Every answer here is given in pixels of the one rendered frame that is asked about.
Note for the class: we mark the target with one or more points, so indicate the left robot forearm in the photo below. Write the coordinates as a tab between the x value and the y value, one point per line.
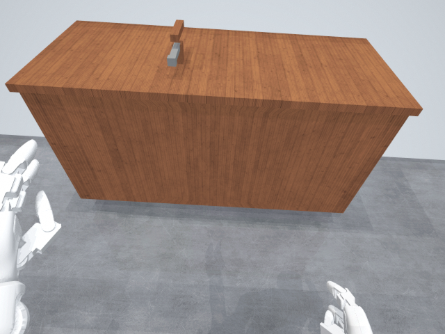
14	315

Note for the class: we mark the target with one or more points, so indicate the tap lever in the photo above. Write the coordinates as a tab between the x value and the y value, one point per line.
172	58

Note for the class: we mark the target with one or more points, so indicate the robot left hand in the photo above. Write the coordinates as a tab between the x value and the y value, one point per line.
15	178

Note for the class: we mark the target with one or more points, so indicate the counter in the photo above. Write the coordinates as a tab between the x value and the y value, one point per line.
246	119

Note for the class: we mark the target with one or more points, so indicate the robot right hand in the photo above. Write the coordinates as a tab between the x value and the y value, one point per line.
352	320

